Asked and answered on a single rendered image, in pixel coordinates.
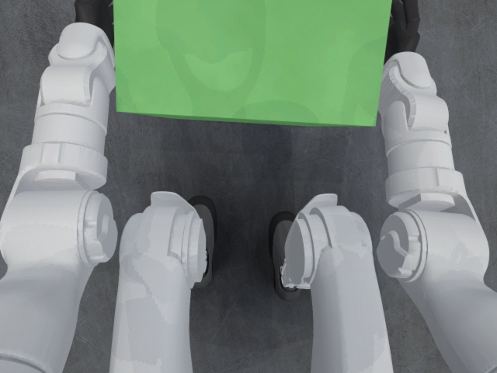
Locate left robot foot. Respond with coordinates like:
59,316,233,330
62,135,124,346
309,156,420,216
188,196,217,288

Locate right robot upper arm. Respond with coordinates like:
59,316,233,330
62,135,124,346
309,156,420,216
377,209,497,373

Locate left robot upper arm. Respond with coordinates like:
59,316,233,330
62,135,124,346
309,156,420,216
0,190,118,373

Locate right robot forearm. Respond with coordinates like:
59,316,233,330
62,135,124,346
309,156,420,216
377,51,489,270

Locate right robot hand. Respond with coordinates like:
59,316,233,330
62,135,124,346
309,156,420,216
384,0,420,65

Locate left robot hand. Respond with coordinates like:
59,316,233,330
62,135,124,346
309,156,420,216
75,0,114,48

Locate left robot forearm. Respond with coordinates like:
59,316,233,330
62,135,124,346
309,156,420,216
0,23,116,262

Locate carton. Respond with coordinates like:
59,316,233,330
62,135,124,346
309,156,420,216
113,0,392,127

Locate robot right thigh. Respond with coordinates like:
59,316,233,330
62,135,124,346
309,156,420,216
290,206,394,373

